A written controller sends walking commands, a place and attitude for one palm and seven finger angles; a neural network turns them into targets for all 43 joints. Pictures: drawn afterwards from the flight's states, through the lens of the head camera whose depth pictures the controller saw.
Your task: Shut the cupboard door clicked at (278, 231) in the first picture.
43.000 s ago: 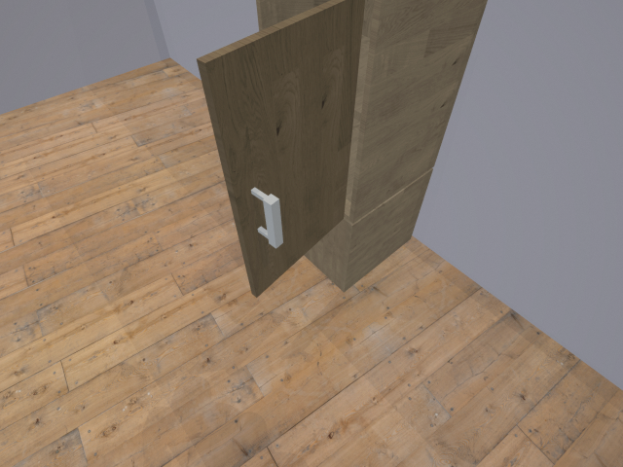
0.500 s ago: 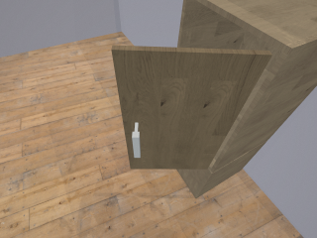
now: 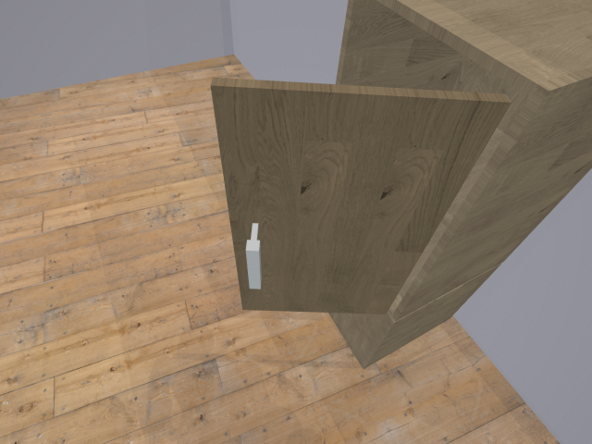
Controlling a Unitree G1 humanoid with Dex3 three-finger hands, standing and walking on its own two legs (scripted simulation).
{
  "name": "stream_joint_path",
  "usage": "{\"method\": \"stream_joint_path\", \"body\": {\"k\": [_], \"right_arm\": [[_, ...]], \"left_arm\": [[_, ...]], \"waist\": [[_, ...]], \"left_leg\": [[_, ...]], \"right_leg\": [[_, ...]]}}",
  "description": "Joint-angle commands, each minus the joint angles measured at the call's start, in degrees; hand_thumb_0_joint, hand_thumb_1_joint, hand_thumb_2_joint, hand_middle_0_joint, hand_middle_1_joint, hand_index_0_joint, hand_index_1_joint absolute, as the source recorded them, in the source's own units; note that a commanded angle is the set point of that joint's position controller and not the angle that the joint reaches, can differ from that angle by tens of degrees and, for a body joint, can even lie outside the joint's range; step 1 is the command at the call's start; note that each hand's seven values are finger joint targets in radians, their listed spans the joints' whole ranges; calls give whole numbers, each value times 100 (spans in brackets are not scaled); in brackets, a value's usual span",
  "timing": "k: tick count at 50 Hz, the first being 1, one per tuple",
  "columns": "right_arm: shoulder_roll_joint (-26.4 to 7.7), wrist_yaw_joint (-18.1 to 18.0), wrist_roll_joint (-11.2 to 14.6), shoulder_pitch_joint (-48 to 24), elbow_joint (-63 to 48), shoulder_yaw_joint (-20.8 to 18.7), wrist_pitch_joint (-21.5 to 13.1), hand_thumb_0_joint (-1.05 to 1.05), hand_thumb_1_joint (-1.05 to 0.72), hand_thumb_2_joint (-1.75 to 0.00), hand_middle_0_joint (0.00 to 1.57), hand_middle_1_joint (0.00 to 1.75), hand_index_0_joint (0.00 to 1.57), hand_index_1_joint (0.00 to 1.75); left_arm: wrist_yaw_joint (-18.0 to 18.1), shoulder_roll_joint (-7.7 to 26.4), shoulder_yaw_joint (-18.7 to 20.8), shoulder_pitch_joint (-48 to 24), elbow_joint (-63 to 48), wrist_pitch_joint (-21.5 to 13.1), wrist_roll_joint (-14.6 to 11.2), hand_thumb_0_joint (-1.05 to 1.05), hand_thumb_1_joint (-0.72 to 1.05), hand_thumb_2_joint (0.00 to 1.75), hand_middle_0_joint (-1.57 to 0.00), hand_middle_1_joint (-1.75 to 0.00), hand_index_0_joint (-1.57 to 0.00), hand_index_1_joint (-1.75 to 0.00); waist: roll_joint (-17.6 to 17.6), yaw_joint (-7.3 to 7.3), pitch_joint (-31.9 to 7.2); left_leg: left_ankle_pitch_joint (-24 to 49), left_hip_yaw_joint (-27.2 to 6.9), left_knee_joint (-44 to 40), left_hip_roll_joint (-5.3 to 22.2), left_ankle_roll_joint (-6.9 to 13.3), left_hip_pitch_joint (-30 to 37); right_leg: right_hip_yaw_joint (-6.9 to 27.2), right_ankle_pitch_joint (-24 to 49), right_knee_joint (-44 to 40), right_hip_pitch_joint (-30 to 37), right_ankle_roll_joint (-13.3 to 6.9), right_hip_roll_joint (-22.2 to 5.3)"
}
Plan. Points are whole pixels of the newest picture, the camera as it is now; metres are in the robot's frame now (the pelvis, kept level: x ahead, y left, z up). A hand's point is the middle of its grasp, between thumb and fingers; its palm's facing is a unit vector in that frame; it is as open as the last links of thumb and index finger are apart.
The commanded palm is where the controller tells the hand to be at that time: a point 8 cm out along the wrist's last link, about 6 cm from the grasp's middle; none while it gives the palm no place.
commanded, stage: shuffle to correct the standing spot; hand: left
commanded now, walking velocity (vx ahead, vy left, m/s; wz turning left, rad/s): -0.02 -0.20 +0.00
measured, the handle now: (255, 256) +0.42 +0.09 -0.07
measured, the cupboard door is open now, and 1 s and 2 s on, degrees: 61 61 61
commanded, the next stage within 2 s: come to a stop and stand still in 0.60 s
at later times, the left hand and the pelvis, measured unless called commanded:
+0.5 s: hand out of the picture -0.03 +0.10 -0.20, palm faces +0.05 -0.99 -0.09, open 7.4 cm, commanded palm none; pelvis -0.02 -0.05 -0.01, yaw +2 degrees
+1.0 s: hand out of the picture +0.01 +0.05 -0.18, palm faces +0.03 -0.98 -0.18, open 7.3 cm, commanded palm none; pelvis -0.03 -0.13 -0.01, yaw +2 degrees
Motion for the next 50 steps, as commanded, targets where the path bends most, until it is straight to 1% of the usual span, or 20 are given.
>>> {"method": "stream_joint_path", "body": {"k": [1,7,10,11,15,19,21,22,23,26,29,35,37,39,40,41,42,43,44,50], "right_arm": [[-903,-124,-6,611,-97,-234,-10,0,-90,-90,20,30,20,30],[-953,-154,-33,532,-279,-346,69,0,-90,-90,20,30,20,30],[-483,-133,18,317,-470,-291,164,0,-90,-90,20,30,20,30],[-475,-133,22,73,-561,-298,193,0,-90,-90,20,30,20,30],[-350,-55,33,12,-595,-292,168,0,-90,-90,20,30,20,30],[-307,-62,22,461,-496,-260,135,0,-90,-90,20,30,20,30],[-652,-83,-20,944,-349,-312,49,0,-90,-90,20,30,20,30],[-1173,-111,-89,1075,-402,-406,35,0,-90,-90,20,30,20,30],[-1275,-141,-98,1091,-427,-402,45,0,-90,-90,20,30,20,30],[-1107,-168,-101,324,-705,-318,-67,0,-90,-90,20,30,20,30],[-1184,-107,-114,97,-821,-363,-46,0,-90,-90,20,30,20,30],[-1514,14,-176,449,-820,-584,96,0,-90,-90,20,30,20,30],[-1621,54,-154,287,-925,-602,137,0,-90,-90,20,30,20,30],[-1224,129,-70,223,-1013,-516,156,0,-90,-90,20,30,20,30],[-559,176,-8,173,-1134,-357,161,0,-90,-90,20,30,20,30],[-546,202,2,-81,-1320,-316,203,0,-90,-90,20,30,20,30],[-391,274,-16,-39,-1318,-254,109,0,-90,-90,20,30,20,30],[-538,259,-17,-25,-1233,-297,189,0,-90,-90,20,30,20,30],[-793,260,7,7,-1220,-347,183,0,-90,-90,20,30,20,30],[-765,275,59,359,-955,-287,98,0,-90,-90,20,30,20,30]], "left_arm": [[4,342,171,491,-240,40,47,0,90,90,-20,-30,-20,-30],[-59,385,311,864,-450,107,89,0,90,90,-20,-30,-20,-30],[-31,657,351,1244,-461,97,110,0,90,90,-20,-30,-20,-30],[-25,626,327,1211,-495,107,129,0,90,90,-20,-30,-20,-30],[22,562,332,795,-697,97,190,0,90,90,-20,-30,-20,-30],[-41,606,332,651,-735,132,140,0,90,90,-20,-30,-20,-30],[-102,326,296,668,-815,142,82,0,90,90,-20,-30,-20,-30],[-120,134,270,712,-934,148,50,0,90,90,-20,-30,-20,-30],[-107,495,333,329,-1038,190,148,0,90,90,-20,-30,-20,-30],[-187,467,430,215,-1018,213,156,0,90,90,-20,-30,-20,-30],[-251,281,416,346,-948,316,98,0,90,90,-20,-30,-20,-30],[-315,258,358,-369,-1235,228,90,0,90,90,-20,-30,-20,-30],[-308,271,359,-69,-1144,126,40,0,90,90,-20,-30,-20,-30],[-230,628,413,627,-850,-39,57,0,90,90,-20,-30,-20,-30],[-123,1137,433,797,-725,-153,90,0,90,90,-20,-30,-20,-30],[-98,1325,389,703,-790,-150,78,0,90,90,-20,-30,-20,-30],[-131,1259,313,471,-837,-123,125,0,90,90,-20,-30,-20,-30],[-106,1312,368,317,-797,-227,116,0,90,90,-20,-30,-20,-30],[-76,1190,334,195,-808,-263,116,0,90,90,-20,-30,-20,-30],[3,1130,392,-39,-922,-94,53,0,90,90,-20,-30,-20,-30]], "waist": [[688,-43,44],[366,75,-151],[-1086,253,-301],[-902,326,-255],[-261,157,-126],[-201,-63,-259],[663,-253,-314],[1968,-294,-243],[1539,-458,-30],[836,-42,117],[1180,66,-129],[1532,-265,-58],[1614,-103,-405],[555,212,-667],[-1097,278,-599],[-1220,376,-458],[-251,163,-267],[-1719,190,-304],[-2200,181,-127],[-418,-12,-152]], "left_leg": [[3674,-1102,-204,1389,370,84],[2629,-786,380,1254,269,-823],[-1059,360,2030,310,-166,-1713],[-1639,248,2790,373,-147,-1814],[-1470,406,3052,495,-201,-1823],[-176,608,1060,480,-187,-793],[1247,-376,-378,1366,134,308],[2496,-2286,-718,2908,927,408],[2934,-2569,-802,3226,1327,-122],[3234,-1596,-640,2615,1057,-632],[2669,-607,-625,2047,693,-733],[2050,-577,-563,1913,532,-437],[1841,-510,-194,1736,354,-571],[327,-13,759,1013,-119,-1404],[-1296,476,1619,428,-404,-2283],[-1768,94,2096,498,-338,-2163],[-1325,118,2326,393,-264,-1763],[-1253,164,2481,361,-332,-2124],[-1124,46,2500,465,-310,-2190],[685,305,-8,235,-319,-292]], "right_leg": [[27,967,295,-365,-169,-128],[231,1807,150,202,-291,-238],[1153,3239,-620,636,-951,-1283],[1369,3253,-811,340,-1333,-1478],[1012,3391,-663,86,-1691,-1246],[800,2677,-332,-333,-1240,-808],[361,1243,718,-1152,-574,-287],[-28,-944,1957,-2091,-176,146],[475,-1684,3176,-2149,-154,210],[832,-853,4336,-2333,-50,79],[603,-459,3977,-1935,87,62],[-79,-854,1725,-1548,195,99],[-161,-506,743,-789,134,192],[84,658,-653,664,116,-31],[1451,923,-1145,994,-171,-1298],[2004,835,-1347,226,-551,-1947],[1698,916,-1054,-282,-698,-1712],[2076,1294,-1114,-89,-715,-1541],[1984,1746,-1048,-33,-754,-1543],[1148,1825,-23,-664,-519,-1075]]}}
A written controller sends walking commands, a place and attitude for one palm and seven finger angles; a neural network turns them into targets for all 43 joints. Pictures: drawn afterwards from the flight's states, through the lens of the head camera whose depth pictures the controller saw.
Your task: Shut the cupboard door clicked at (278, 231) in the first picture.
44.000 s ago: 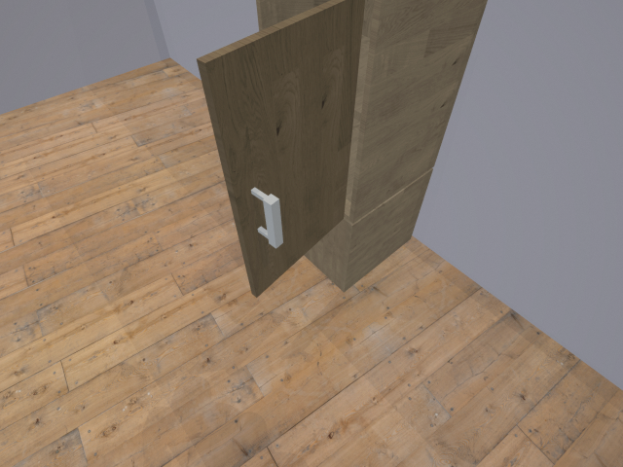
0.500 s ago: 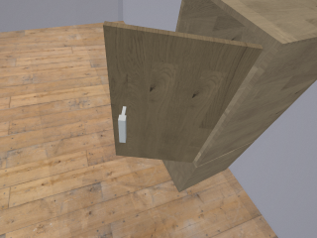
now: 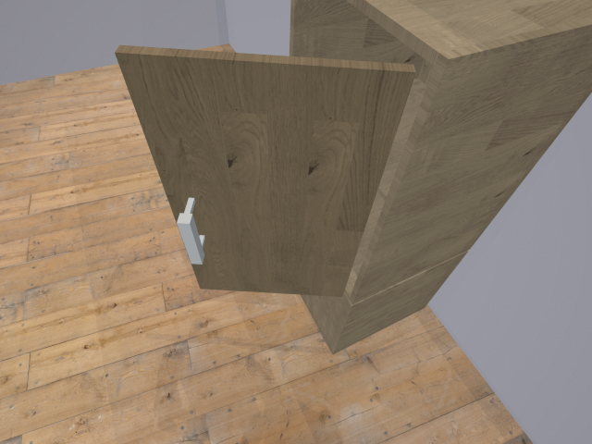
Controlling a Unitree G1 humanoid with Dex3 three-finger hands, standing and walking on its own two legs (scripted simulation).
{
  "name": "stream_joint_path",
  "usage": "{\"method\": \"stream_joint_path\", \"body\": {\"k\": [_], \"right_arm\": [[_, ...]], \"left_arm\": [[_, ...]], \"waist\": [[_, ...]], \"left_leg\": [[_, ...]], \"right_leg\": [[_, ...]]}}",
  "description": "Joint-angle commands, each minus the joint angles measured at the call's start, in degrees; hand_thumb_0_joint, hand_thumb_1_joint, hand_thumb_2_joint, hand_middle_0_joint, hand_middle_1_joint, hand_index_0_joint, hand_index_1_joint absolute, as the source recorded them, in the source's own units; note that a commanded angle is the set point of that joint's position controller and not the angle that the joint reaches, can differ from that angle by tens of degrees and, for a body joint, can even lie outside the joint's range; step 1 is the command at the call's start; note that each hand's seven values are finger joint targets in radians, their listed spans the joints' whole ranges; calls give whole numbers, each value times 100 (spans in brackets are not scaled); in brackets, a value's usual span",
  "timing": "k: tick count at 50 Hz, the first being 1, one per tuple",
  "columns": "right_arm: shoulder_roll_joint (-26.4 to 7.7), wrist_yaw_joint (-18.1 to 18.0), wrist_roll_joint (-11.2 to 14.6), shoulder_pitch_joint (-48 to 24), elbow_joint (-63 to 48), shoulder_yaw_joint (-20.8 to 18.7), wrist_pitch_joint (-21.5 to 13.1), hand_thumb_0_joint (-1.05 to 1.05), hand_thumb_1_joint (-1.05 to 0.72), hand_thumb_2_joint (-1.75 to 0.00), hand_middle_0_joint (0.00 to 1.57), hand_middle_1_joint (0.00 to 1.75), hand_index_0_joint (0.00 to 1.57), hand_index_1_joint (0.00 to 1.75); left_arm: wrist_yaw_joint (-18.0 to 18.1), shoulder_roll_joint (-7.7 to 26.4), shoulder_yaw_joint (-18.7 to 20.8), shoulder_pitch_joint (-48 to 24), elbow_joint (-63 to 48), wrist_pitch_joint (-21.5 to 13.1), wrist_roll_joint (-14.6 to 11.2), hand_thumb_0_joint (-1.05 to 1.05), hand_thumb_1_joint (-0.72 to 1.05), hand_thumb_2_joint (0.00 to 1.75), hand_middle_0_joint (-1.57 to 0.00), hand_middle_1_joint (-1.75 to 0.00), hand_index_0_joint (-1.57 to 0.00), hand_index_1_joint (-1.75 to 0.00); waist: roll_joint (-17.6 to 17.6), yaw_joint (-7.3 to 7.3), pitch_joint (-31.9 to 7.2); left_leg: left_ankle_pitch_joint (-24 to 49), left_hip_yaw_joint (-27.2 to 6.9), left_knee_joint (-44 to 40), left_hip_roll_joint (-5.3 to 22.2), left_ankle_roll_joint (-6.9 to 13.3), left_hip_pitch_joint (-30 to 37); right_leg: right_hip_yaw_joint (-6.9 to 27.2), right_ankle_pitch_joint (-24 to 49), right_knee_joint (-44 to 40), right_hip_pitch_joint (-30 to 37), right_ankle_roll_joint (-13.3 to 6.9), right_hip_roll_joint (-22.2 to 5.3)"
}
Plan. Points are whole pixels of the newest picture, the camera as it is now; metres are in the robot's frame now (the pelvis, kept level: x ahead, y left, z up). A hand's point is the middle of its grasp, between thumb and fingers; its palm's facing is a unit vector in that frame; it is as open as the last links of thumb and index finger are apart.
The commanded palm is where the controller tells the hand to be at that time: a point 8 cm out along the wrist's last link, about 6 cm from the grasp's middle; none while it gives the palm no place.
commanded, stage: come to a stop and stand still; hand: left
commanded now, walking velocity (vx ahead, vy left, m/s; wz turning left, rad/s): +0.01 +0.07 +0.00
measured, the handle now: (194, 231) +0.46 +0.21 -0.06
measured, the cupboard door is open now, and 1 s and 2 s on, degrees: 61 61 61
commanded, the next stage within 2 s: look again from close up in 0.62 s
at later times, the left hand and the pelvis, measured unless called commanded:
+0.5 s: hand out of the picture +0.03 +0.18 -0.17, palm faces +0.01 -0.99 -0.17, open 7.3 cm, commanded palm none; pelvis +0.02 +0.01 +0.01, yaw +0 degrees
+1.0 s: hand out of the picture +0.03 +0.18 -0.16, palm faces -0.01 -0.97 -0.23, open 7.4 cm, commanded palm none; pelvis +0.02 +0.00 +0.01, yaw +0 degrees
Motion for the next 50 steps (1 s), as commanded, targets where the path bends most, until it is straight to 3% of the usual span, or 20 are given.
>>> {"method": "stream_joint_path", "body": {"k": [1,2,3,5,8,9,10,11,12,14,20,32,33,34,35,36,38,40,44,50], "right_arm": [[-443,-21,14,476,-233,-5,-189,0,-90,-90,20,30,20,30],[-648,-36,-31,493,-287,-30,-197,0,-90,-90,20,30,20,30],[-690,-63,-29,407,-286,-35,-219,0,-90,-90,20,30,20,30],[-502,-134,-20,131,-344,12,-245,0,-90,-90,20,30,20,30],[-452,-159,-3,19,-277,55,-253,0,-90,-90,20,30,20,30],[-406,-159,27,8,-249,71,-257,0,-90,-90,20,30,20,30],[-247,-158,57,1,-225,71,-260,0,-90,-90,20,30,20,30],[-240,-136,69,61,-198,98,-268,0,-90,-90,20,30,20,30],[-242,-114,63,7,-159,89,-240,0,-90,-90,20,30,20,30],[-287,-96,47,27,-59,94,-223,0,-90,-90,20,30,20,30],[-225,-104,57,17,189,167,-299,0,-90,-90,20,30,20,30],[-156,-147,59,247,523,249,-339,0,-90,-90,20,30,20,30],[-547,-87,103,89,156,225,-401,0,-90,-90,20,30,20,30],[-399,-66,20,380,50,221,-398,0,-90,-90,20,30,20,30],[-377,-58,-29,364,21,250,-424,0,-90,-90,20,30,20,30],[-393,-90,-1,416,-103,234,-423,0,-90,-90,20,30,20,30],[-408,-128,24,461,-159,230,-405,0,-90,-90,20,30,20,30],[-336,-130,27,461,-163,242,-391,0,-90,-90,20,30,20,30],[-400,-96,33,462,-122,233,-372,0,-90,-90,20,30,20,30],[-359,-87,37,409,20,255,-392,0,-90,-90,20,30,20,30]], "left_arm": [[97,955,304,36,-385,59,-78,0,90,90,-20,-30,-20,-30],[93,672,263,30,-430,131,-78,0,90,90,-20,-30,-20,-30],[108,509,205,6,-393,182,-54,0,90,90,-20,-30,-20,-30],[84,438,141,106,-291,172,-54,0,90,90,-20,-30,-20,-30],[78,316,72,375,-40,78,-87,0,90,90,-20,-30,-20,-30],[93,365,55,480,38,38,-86,0,90,90,-20,-30,-20,-30],[112,460,49,475,78,-14,-68,0,90,90,-20,-30,-20,-30],[116,574,23,446,92,-46,-77,0,90,90,-20,-30,-20,-30],[108,608,19,336,112,-52,-83,0,90,90,-20,-30,-20,-30],[109,543,-12,248,163,-55,-72,0,90,90,-20,-30,-20,-30],[132,492,-36,419,343,-69,-60,0,90,90,-20,-30,-20,-30],[140,403,-75,583,655,-79,-85,0,90,90,-20,-30,-20,-30],[360,519,-123,784,775,-222,26,0,90,90,-20,-30,-20,-30],[326,686,-68,703,501,-208,-63,0,90,90,-20,-30,-20,-30],[278,657,-69,691,503,-248,-59,0,90,90,-20,-30,-20,-30],[244,650,-69,681,447,-209,-66,0,90,90,-20,-30,-20,-30],[217,470,-110,657,466,-173,-78,0,90,90,-20,-30,-20,-30],[198,427,-124,633,456,-166,-76,0,90,90,-20,-30,-20,-30],[174,479,-117,587,392,-118,-89,0,90,90,-20,-30,-20,-30],[157,576,-109,589,376,-134,-89,0,90,90,-20,-30,-20,-30]], "waist": [[137,-7,-271],[834,18,-207],[1613,20,-134],[1161,134,-105],[646,235,-577],[437,266,-640],[51,199,-471],[-11,115,-477],[-144,66,-386],[-466,26,-274],[-3,87,-200],[125,104,-121],[681,60,-140],[897,-2,-620],[1183,62,-811],[1018,35,-836],[374,28,-531],[28,33,-136],[-75,9,64],[-45,37,49]], "left_leg": [[1792,-533,-1481,388,234,1182],[2048,-1215,-1787,937,572,787],[1909,-1628,-2297,1191,822,588],[2626,-1588,-2198,1209,1103,624],[3524,-1076,-1673,939,937,1099],[3190,-979,-1539,774,763,1069],[2769,-839,-1473,564,554,911],[2172,-733,-1575,462,408,905],[1695,-707,-1686,428,331,986],[1713,-686,-1749,469,318,1045],[2097,-690,-1912,505,353,1097],[2296,-729,-2063,520,333,1126],[3920,-665,-1107,662,170,1043],[2876,-781,-1231,573,170,993],[3061,-830,-1196,565,206,982],[2987,-872,-1214,599,291,1002],[2946,-910,-1219,623,424,871],[2561,-860,-1279,544,443,633],[1609,-834,-1618,489,431,567],[1654,-695,-1747,439,417,671]], "right_leg": [[296,1056,3,-555,-678,-470],[-123,-129,300,-459,-457,-5],[-429,-872,756,-414,-353,162],[-287,-1155,1165,-431,-443,80],[-316,-284,-2,119,-406,39],[-161,285,-578,374,-405,-17],[220,1038,-836,467,-500,-206],[411,1365,-882,444,-607,-480],[429,1119,-875,235,-622,-469],[316,1031,-910,142,-565,-382],[205,1103,-987,331,-504,-283],[96,1087,-1086,495,-490,-279],[103,1690,-795,262,-486,-297],[44,593,-534,499,-637,-261],[18,852,-444,575,-703,-235],[-60,659,-327,512,-697,-145],[-98,628,-363,351,-658,-65],[-7,788,-445,223,-676,-103],[58,399,-504,84,-626,-88],[142,654,-623,149,-619,-141]]}}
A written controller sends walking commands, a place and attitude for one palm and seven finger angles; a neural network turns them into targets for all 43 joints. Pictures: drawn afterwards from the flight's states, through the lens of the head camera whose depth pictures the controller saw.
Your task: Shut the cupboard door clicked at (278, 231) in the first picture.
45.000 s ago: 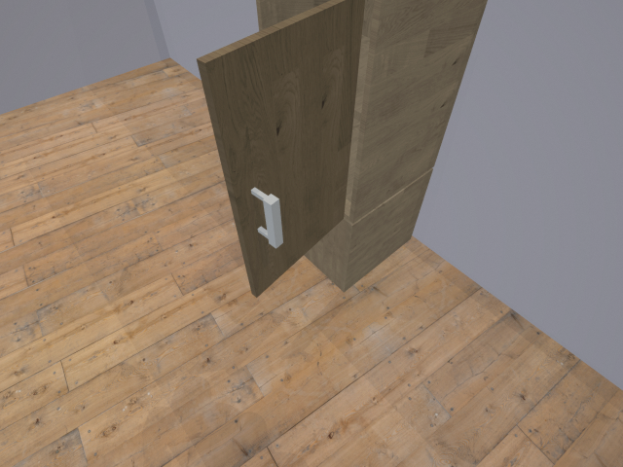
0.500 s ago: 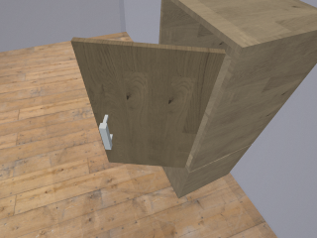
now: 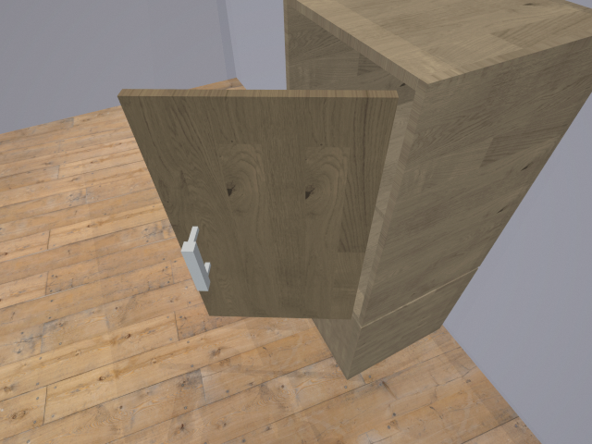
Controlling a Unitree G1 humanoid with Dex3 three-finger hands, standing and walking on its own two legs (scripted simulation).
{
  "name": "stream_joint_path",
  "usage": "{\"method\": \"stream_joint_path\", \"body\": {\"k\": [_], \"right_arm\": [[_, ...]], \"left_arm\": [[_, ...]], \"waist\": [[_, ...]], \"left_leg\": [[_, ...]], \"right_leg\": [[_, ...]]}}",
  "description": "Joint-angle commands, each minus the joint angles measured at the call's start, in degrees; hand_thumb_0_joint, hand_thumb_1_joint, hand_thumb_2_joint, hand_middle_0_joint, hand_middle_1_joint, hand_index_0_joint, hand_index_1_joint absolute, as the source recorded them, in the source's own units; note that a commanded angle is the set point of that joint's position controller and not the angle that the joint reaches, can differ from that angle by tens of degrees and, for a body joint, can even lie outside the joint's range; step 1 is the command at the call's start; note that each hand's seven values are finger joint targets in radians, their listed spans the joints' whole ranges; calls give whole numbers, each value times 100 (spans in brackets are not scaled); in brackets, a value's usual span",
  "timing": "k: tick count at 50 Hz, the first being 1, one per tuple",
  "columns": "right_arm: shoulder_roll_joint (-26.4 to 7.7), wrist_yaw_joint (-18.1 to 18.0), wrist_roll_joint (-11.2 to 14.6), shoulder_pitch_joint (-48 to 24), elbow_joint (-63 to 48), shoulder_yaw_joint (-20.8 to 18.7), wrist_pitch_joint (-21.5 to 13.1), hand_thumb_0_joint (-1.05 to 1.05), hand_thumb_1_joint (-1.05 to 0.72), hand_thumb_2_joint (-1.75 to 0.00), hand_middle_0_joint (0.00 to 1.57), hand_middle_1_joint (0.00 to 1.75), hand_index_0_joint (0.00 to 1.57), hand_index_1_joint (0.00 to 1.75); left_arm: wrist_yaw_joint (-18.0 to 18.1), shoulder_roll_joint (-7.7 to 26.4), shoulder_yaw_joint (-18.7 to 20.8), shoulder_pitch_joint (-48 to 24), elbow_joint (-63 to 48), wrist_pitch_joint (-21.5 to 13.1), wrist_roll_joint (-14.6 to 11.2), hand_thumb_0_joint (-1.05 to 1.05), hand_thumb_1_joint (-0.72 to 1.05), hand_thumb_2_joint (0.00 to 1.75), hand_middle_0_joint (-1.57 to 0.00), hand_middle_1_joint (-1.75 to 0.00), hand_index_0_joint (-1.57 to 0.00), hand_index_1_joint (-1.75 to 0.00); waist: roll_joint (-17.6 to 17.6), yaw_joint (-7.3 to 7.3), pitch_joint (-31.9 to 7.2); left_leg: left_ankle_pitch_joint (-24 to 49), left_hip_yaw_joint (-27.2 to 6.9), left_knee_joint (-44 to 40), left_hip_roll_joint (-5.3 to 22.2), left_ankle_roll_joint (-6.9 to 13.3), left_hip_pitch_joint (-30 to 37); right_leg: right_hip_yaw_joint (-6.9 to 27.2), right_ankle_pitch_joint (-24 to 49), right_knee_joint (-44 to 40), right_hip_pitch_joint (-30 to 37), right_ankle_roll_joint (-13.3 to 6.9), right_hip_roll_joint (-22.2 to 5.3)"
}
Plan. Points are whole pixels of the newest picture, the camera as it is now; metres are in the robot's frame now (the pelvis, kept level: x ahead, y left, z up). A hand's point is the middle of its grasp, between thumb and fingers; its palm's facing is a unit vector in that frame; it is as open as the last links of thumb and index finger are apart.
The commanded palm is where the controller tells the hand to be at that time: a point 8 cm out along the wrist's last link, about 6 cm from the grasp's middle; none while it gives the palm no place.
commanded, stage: look again from close up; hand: left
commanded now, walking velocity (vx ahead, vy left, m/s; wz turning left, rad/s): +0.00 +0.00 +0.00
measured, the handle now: (199, 259) +0.44 +0.21 -0.06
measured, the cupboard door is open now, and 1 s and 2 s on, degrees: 61 61 61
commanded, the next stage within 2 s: raise the hand and make a fist in 0.24 s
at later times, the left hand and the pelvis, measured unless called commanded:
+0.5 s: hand (179, 424) +0.16 +0.17 -0.05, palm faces +0.23 -0.96 -0.15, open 7.2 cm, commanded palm +0.10 +0.21 -0.07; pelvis -0.01 -0.03 -0.01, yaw +3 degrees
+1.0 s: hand out of the picture +0.14 +0.15 -0.07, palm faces -0.05 -1.00 -0.02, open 5.0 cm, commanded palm +0.11 +0.21 -0.07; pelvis -0.06 -0.05 -0.12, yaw +2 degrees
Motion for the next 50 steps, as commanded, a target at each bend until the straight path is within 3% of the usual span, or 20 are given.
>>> {"method": "stream_joint_path", "body": {"k": [1,16,17,18,19,20,21,22,23,24,26,27,28,30,32,34,35,40,43,50], "right_arm": [[-590,-6,32,133,-187,-76,-144,0,-90,-90,20,30,20,30],[-539,-25,46,-34,117,-69,-132,0,-90,-90,20,30,20,30],[-659,12,86,-343,-248,-100,-149,0,-90,-90,20,30,20,30],[-1871,-522,133,302,-1756,-387,-1246,0,-90,-90,20,30,20,30],[-1119,-605,413,-170,-1809,-100,-1683,0,-90,-90,20,30,20,30],[-906,-422,286,-321,-1842,-132,-1911,0,-90,-90,20,30,20,30],[-883,-259,312,-158,-1638,-216,-2000,0,-90,-90,20,30,20,30],[-1014,-160,232,-197,-1868,-374,-1994,0,-90,-90,20,30,20,30],[-1138,-110,163,-314,-2042,-468,-1988,0,-90,-90,20,30,20,30],[-1090,-73,103,-520,-2248,-492,-1990,0,-90,-90,20,30,20,30],[-1020,82,72,-650,-2620,-580,-1991,0,-90,-90,20,30,20,30],[-998,135,38,-735,-2754,-634,-1972,0,-90,-90,20,30,20,30],[-1000,183,36,-837,-2900,-666,-1963,0,-90,-90,20,30,20,30],[-999,245,101,-874,-3158,-714,-1926,0,-90,-90,20,30,20,30],[-1039,185,214,-1095,-3649,-695,-1815,0,-90,-90,20,30,20,30],[-1046,52,285,-1151,-3998,-657,-1731,0,-90,-90,20,30,20,30],[-1031,-19,304,-1108,-4054,-635,-1701,0,-90,-90,20,30,20,30],[-1003,-282,229,-692,-3879,-506,-1765,0,-90,-90,20,30,20,30],[-1032,-354,251,-650,-3706,-462,-1780,0,-90,-90,20,30,20,30],[-876,-361,330,-831,-3829,-457,-1579,0,-90,-90,20,30,20,30]], "left_arm": [[50,647,132,292,-194,-65,6,0,90,90,-20,-30,-20,-30],[45,667,130,270,-65,-81,4,0,90,90,-20,-30,-20,-30],[253,657,160,643,77,-184,93,0,90,90,-20,-30,-20,-30],[318,4139,2692,-4433,-9365,-1798,-640,0,90,90,-20,-30,-20,-30],[303,1129,432,-260,-7301,-1296,-742,0,90,90,-22,-32,-22,-32],[328,-142,-45,1114,-6981,-504,-1079,0,90,90,-24,-34,-24,-34],[392,20,101,368,-6387,-466,-943,0,90,90,-25,-36,-25,-36],[269,-33,266,61,-6068,-694,-950,0,90,90,-27,-38,-27,-38],[112,266,719,110,-5420,-1052,-952,0,90,90,-29,-40,-29,-40],[-137,166,894,767,-4823,-1523,-1076,0,90,90,-31,-42,-31,-42],[-882,64,1215,1860,-4417,-2487,-1306,0,90,90,-35,-46,-35,-46],[-1313,-45,1216,2044,-4464,-3010,-1437,0,90,90,-36,-48,-36,-48],[-1752,1,1220,2015,-4552,-3480,-1563,0,90,90,-38,-50,-38,-50],[-2470,656,1732,1752,-4623,-4110,-1703,0,90,90,-42,-54,-42,-54],[-2757,972,1895,1366,-5173,-3875,-1923,0,90,90,-46,-58,-46,-58],[-2709,1142,1984,731,-5935,-3507,-2125,0,90,90,-49,-62,-49,-62],[-2595,1274,2024,338,-6352,-3428,-2185,0,90,90,-51,-64,-51,-64],[-2183,1250,1496,-553,-8051,-3617,-1979,0,90,90,-60,-74,-60,-74],[-2322,1006,1159,-249,-7556,-3365,-1918,0,90,90,-66,-80,-66,-80],[-2294,1260,1873,723,-7014,-2274,-2081,0,90,90,-79,-94,-79,-94]], "waist": [[-296,62,309],[-223,82,235],[-641,187,328],[143,-810,-2203],[2177,-95,-2965],[2207,10,-2475],[848,-287,-982],[171,-389,-28],[-600,-386,262],[-1351,-211,259],[-1504,292,-732],[-1672,423,-1131],[-1431,467,-1363],[-807,516,-1645],[-348,542,-1906],[-96,454,-1917],[-268,340,-1873],[86,-157,-2128],[156,-224,-1893],[-160,312,-2531]], "left_leg": [[1006,-778,-749,680,-52,-19],[1256,-641,-771,716,-118,245],[1903,-576,342,865,-265,-86],[3158,-647,321,524,-98,2033],[4144,-734,13,632,-226,2596],[4705,-790,-209,647,-518,1973],[3701,-868,-37,605,-493,797],[2308,-907,249,466,-448,-70],[1029,-861,661,316,-392,-976],[444,-795,1066,229,-327,-1610],[947,-603,1839,88,-390,-2161],[944,-525,2204,49,-428,-2503],[729,-469,2544,-7,-454,-2877],[454,-431,3122,-19,-448,-3491],[-145,-230,3399,-78,-359,-3902],[-665,-288,3490,-22,-282,-4060],[-994,-343,3651,40,-247,-4230],[-708,-578,4079,250,-94,-4013],[-807,-664,4033,277,-101,-4105],[-377,-704,3760,251,-153,-4195]], "right_leg": [[334,869,-514,-241,-366,-283],[382,1387,-740,-119,-350,-350],[579,3142,-738,-217,-247,-586],[-206,3493,584,-189,-241,84],[-485,1430,998,-862,-262,367],[-533,490,1027,-903,-296,348],[-482,352,888,-1442,-213,262],[-603,400,552,-1842,-237,282],[-675,483,460,-2201,-260,237],[-631,243,664,-2545,-248,221],[-566,1148,1687,-2522,-330,239],[-493,1338,2159,-2651,-316,257],[-301,1352,2473,-2832,-294,205],[183,1169,2862,-2986,-330,85],[620,10,2720,-3082,-297,12],[767,-1300,2453,-3377,-299,61],[1003,-1964,2270,-3572,-228,58],[815,-1395,2535,-4004,-213,214],[502,-1447,2677,-4288,-279,316],[426,-855,2747,-3425,-215,247]]}}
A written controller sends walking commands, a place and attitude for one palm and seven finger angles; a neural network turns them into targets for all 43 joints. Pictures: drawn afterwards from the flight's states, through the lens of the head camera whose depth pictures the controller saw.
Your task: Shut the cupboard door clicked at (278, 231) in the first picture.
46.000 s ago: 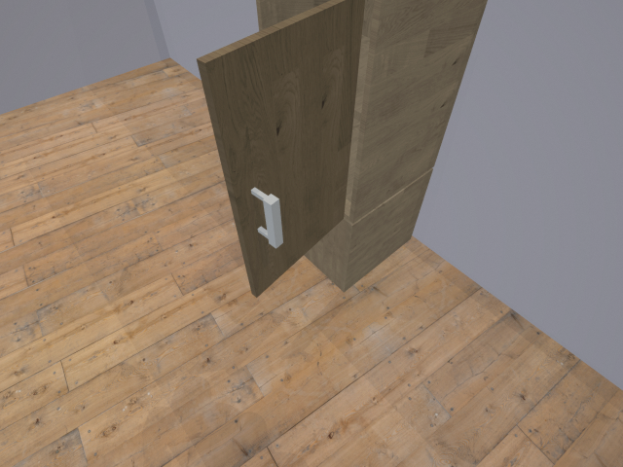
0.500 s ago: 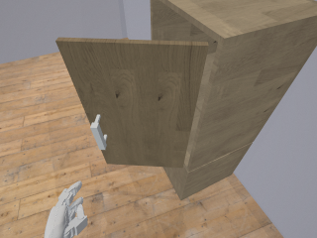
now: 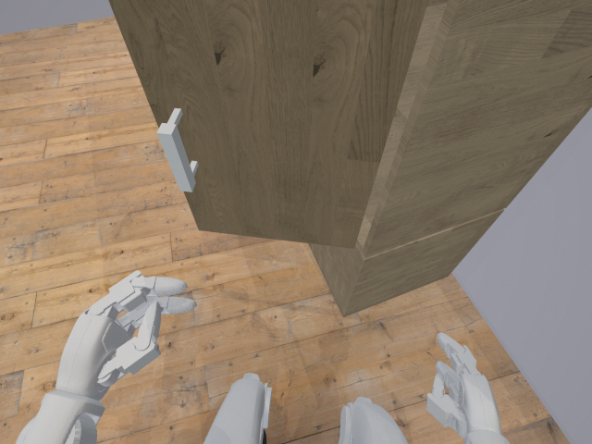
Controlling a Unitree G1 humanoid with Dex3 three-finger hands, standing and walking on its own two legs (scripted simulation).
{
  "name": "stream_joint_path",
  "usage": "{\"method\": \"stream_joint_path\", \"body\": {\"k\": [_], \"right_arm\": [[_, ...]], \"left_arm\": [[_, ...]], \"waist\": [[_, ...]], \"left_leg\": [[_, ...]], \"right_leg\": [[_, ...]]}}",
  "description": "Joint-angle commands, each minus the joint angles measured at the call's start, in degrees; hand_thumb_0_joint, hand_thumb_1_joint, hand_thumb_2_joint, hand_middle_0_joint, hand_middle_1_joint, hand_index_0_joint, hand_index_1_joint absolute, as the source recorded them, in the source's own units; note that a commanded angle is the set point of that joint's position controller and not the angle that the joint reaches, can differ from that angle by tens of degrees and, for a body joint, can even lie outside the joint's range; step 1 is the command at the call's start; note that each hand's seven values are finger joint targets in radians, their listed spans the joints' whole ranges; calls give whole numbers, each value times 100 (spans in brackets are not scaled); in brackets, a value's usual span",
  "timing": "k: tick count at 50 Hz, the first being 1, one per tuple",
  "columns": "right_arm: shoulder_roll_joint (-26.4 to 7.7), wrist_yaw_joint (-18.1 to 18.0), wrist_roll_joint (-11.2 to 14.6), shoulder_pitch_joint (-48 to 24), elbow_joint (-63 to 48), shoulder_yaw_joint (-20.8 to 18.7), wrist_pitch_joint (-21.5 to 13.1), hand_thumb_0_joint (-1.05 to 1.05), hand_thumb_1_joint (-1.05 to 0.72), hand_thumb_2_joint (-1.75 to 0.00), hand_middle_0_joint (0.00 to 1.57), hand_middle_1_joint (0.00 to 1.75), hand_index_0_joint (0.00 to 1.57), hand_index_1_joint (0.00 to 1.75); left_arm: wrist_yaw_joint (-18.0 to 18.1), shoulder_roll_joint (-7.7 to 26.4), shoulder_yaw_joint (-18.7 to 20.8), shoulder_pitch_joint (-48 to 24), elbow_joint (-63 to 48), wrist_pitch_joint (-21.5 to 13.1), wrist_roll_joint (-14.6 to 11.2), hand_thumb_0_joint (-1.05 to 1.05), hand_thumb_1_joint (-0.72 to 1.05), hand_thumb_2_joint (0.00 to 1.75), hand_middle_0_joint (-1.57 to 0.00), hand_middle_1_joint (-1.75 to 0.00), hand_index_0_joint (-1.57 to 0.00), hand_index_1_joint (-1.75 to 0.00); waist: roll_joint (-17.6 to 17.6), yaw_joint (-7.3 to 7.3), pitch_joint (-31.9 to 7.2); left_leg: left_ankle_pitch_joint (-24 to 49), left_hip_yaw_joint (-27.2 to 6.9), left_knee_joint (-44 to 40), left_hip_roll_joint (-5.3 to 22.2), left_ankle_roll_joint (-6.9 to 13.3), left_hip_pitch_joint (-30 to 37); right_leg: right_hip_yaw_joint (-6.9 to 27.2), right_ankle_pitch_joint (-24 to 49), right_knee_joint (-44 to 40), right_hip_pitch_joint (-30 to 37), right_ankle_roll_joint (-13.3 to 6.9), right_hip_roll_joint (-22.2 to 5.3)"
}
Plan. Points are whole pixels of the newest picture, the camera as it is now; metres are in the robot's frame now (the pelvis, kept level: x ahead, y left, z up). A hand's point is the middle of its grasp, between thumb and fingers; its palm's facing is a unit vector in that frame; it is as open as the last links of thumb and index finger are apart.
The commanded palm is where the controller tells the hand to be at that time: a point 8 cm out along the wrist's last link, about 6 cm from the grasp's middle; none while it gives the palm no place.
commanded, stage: raise the hand and make a fist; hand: left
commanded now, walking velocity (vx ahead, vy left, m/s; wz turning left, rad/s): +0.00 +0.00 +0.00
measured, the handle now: (182, 151) +0.51 +0.24 +0.06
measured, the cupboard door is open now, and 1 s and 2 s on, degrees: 61 61 61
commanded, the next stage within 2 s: bring the fist close to the handle in 1.26 s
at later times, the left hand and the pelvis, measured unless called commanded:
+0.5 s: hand (132, 335) +0.22 +0.21 +0.06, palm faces -0.04 -1.00 -0.02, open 3.2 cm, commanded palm +0.20 +0.27 +0.06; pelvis +0.01 +0.04 +0.01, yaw -1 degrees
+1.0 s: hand (141, 321) +0.24 +0.21 +0.06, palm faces -0.06 -1.00 -0.02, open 3.1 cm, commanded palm +0.22 +0.26 +0.06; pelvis +0.01 +0.03 +0.01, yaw -1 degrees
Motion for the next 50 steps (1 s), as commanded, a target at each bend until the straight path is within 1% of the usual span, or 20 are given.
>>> {"method": "stream_joint_path", "body": {"k": [1,4,5,9,10,11,14,15,17,20,21,23,27,30,35,36,43,45,48,50], "right_arm": [[-771,-51,63,-159,-1001,-437,-245,0,-90,-90,20,30,20,30],[-733,15,16,-141,-976,-450,-216,0,-90,-90,20,30,20,30],[-745,20,-6,-172,-953,-442,-205,0,-90,-90,20,30,20,30],[-866,72,-41,-66,-980,-440,-215,0,-90,-90,20,30,20,30],[-890,66,-40,-59,-991,-448,-191,0,-90,-90,20,30,20,30],[-936,72,-43,-32,-1037,-452,-185,0,-90,-90,20,30,20,30],[-974,63,-35,4,-1100,-445,-145,0,-90,-90,20,30,20,30],[-996,55,-34,8,-1106,-443,-118,0,-90,-90,20,30,20,30],[-984,74,-38,14,-1181,-428,-79,0,-90,-90,20,30,20,30],[-995,82,-50,57,-1213,-425,9,0,-90,-90,20,30,20,30],[-988,101,-48,50,-1238,-415,32,0,-90,-90,20,30,20,30],[-991,117,-51,73,-1266,-409,96,0,-90,-90,20,30,20,30],[-1002,123,-49,102,-1319,-369,182,0,-90,-90,20,30,20,30],[-1018,105,-58,115,-1340,-338,210,0,-90,-90,20,30,20,30],[-1016,111,-65,134,-1328,-319,192,0,-90,-90,20,30,20,30],[-1001,124,-60,136,-1343,-319,196,0,-90,-90,20,30,20,30],[-1024,103,-25,152,-1315,-325,207,0,-90,-90,20,30,20,30],[-1027,96,-25,138,-1327,-329,200,0,-90,-90,20,30,20,30],[-1010,96,-15,166,-1313,-346,191,0,-90,-90,20,30,20,30],[-1012,94,-19,165,-1295,-346,198,0,-90,-90,20,30,20,30]], "left_arm": [[241,761,830,382,-1100,131,-188,0,90,90,-81,-96,-81,-96],[473,550,666,461,-1238,-62,-129,0,90,90,-86,-102,-86,-102],[523,597,681,464,-1166,-133,-108,0,90,90,-88,-104,-88,-104],[583,397,286,430,-1273,-476,0,0,90,90,-95,-112,-95,-112],[605,455,310,430,-1232,-495,32,0,90,90,-97,-114,-97,-114],[604,427,231,425,-1326,-527,66,0,90,90,-99,-116,-99,-116],[643,470,206,351,-1415,-534,77,0,90,90,-104,-122,-104,-122],[699,623,344,347,-1486,-527,107,0,90,90,-106,-124,-106,-124],[741,488,174,339,-1718,-507,126,0,90,90,-110,-128,-110,-128],[845,558,250,419,-1738,-426,186,0,90,90,-115,-134,-115,-134],[853,457,149,434,-1777,-404,194,0,90,90,-117,-136,-117,-136],[875,450,144,447,-1720,-334,206,0,90,90,-121,-140,-121,-140],[810,460,81,300,-1633,-221,250,0,90,90,-128,-148,-128,-148],[783,594,200,158,-1563,-184,225,0,90,90,-130,-150,-130,-150],[724,684,309,79,-1659,-211,169,0,90,90,-130,-150,-130,-150],[700,602,245,131,-1623,-200,167,0,90,90,-130,-150,-130,-150],[650,636,317,38,-1413,-127,78,0,90,90,-130,-150,-130,-150],[652,706,385,41,-1379,-129,53,0,90,90,-130,-150,-130,-150],[648,632,329,91,-1431,-189,39,0,90,90,-130,-150,-130,-150],[686,745,414,92,-1404,-211,51,0,90,90,-130,-150,-130,-150]], "waist": [[-193,43,-1681],[-208,1,-1527],[-150,10,-1431],[-7,-139,-1259],[-93,-136,-1195],[-6,-150,-1291],[54,-173,-1238],[97,-104,-1308],[315,-135,-1409],[336,-126,-1379],[412,-138,-1402],[302,-177,-1346],[359,-231,-1252],[290,-239,-1158],[414,-184,-1416],[464,-195,-1397],[158,-221,-1359],[99,-179,-1368],[101,-194,-1439],[136,-158,-1426]], "left_leg": [[1148,65,-1020,-202,267,993],[1272,18,-1178,-184,239,1159],[1261,7,-1171,-191,243,1126],[996,-52,-1290,-198,244,1275],[962,-73,-1319,-182,248,1274],[903,-91,-1347,-184,242,1337],[599,-148,-1464,-184,227,1375],[642,-179,-1495,-179,220,1421],[653,-219,-1570,-174,197,1612],[731,-289,-1628,-148,170,1686],[735,-294,-1651,-147,148,1748],[710,-320,-1674,-136,136,1744],[725,-265,-1606,-155,150,1666],[580,-284,-1611,-159,164,1569],[964,-237,-1495,-169,154,1675],[975,-201,-1493,-173,152,1705],[881,-117,-1417,-194,193,1452],[907,-108,-1397,-207,210,1369],[990,-49,-1357,-204,208,1411],[1017,-35,-1323,-218,221,1319]], "right_leg": [[1091,1002,-1685,1459,308,-125],[788,1322,-1475,1249,271,-55],[745,1266,-1413,1155,231,-16],[516,849,-1292,666,150,36],[468,804,-1257,634,128,65],[422,755,-1207,542,125,57],[378,574,-1220,437,116,68],[353,630,-1154,473,86,92],[303,739,-1125,409,95,81],[250,846,-1081,416,75,127],[230,860,-1073,399,84,113],[204,886,-1107,418,92,129],[229,903,-1167,437,90,135],[254,819,-1213,462,75,162],[278,1060,-1154,577,56,163],[275,1077,-1178,559,70,148],[368,984,-1289,708,97,140],[415,983,-1306,800,85,147],[439,1067,-1309,819,109,118],[483,1073,-1297,878,90,127]]}}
